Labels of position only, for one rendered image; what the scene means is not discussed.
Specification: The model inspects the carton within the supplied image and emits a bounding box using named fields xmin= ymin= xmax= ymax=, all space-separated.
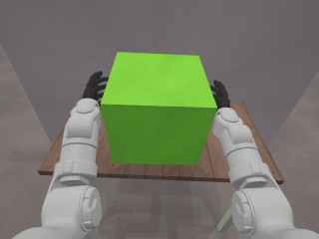
xmin=100 ymin=52 xmax=217 ymax=165

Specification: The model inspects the robot left hand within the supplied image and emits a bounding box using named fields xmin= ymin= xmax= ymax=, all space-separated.
xmin=82 ymin=71 xmax=109 ymax=106

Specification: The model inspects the robot right hand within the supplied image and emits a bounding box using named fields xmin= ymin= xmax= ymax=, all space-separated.
xmin=209 ymin=80 xmax=230 ymax=111

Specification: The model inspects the robot left forearm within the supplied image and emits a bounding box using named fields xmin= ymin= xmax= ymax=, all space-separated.
xmin=41 ymin=98 xmax=101 ymax=225

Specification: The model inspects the left robot upper arm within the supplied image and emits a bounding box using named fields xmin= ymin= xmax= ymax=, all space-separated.
xmin=12 ymin=185 xmax=103 ymax=239

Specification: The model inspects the robot right forearm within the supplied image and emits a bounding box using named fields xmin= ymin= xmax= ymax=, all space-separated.
xmin=212 ymin=108 xmax=294 ymax=224

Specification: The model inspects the right robot upper arm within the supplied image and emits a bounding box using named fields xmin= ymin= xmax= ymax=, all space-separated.
xmin=231 ymin=187 xmax=319 ymax=239

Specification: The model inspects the table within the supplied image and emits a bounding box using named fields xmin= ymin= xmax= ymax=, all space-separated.
xmin=37 ymin=94 xmax=285 ymax=233

